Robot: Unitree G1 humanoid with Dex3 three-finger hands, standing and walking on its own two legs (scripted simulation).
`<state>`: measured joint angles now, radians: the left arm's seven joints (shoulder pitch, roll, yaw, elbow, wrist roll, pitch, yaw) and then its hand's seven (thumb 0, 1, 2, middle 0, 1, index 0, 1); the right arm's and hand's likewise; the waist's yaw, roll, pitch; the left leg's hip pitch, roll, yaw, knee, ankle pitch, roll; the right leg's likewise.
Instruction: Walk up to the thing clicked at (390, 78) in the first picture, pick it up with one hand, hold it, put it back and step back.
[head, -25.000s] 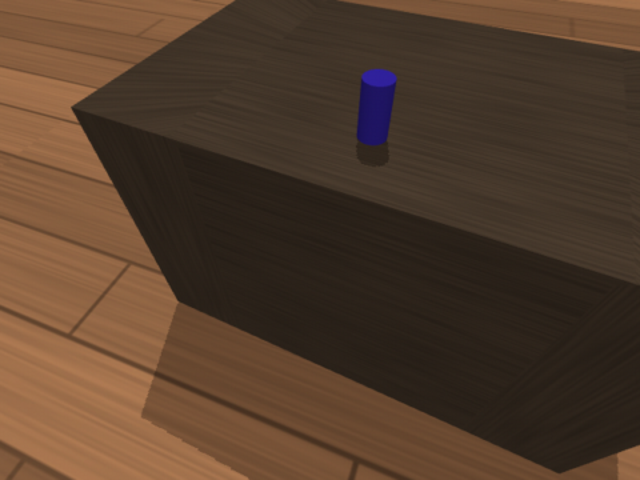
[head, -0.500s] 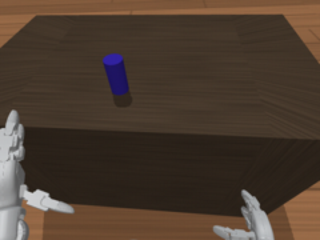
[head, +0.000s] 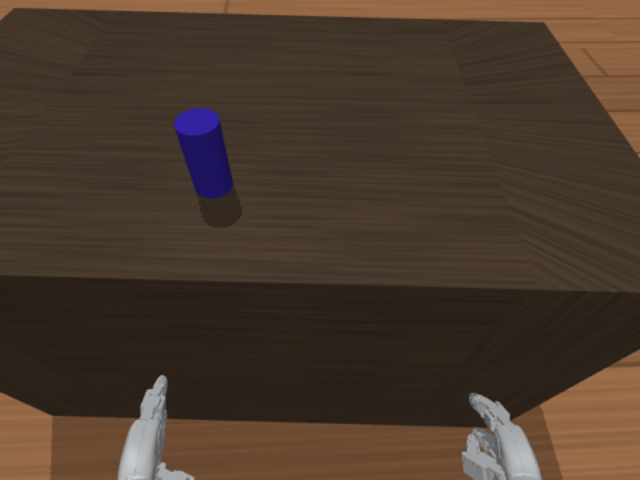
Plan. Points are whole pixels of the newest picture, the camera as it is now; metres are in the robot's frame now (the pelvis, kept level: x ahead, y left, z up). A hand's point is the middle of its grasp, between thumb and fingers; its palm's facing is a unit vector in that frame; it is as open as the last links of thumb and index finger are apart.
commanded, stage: home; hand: left
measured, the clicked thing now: (206, 155) +0.51 +0.19 +0.09
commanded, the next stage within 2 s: none
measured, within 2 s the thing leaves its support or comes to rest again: neither
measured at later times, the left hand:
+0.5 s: hand (187, 463) +0.15 +0.19 -0.12, palm faces -0.03 -0.96 -0.29, open 17.6 cm
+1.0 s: hand out of the picture +0.02 +0.26 -0.14, palm faces -0.06 -0.93 -0.37, open 17.6 cm
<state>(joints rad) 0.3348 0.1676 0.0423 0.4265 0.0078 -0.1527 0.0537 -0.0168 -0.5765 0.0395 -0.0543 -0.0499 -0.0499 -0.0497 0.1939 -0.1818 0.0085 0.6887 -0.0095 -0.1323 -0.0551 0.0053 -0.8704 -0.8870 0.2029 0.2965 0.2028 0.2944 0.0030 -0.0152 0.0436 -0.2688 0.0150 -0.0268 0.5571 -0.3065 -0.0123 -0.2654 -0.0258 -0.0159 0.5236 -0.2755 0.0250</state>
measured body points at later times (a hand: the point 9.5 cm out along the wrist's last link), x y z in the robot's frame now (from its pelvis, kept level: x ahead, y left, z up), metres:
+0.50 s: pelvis -0.01 +0.00 +0.00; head +0.01 +0.00 +0.45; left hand +0.15 +0.24 -0.10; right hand +0.13 -0.25 -0.10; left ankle -0.01 +0.13 -0.73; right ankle +0.00 -0.14 -0.73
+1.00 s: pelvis -0.03 -0.01 +0.01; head -0.03 -0.01 +0.46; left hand +0.03 +0.30 -0.12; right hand +0.03 -0.30 -0.13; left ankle -0.01 +0.13 -0.73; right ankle +0.00 -0.14 -0.73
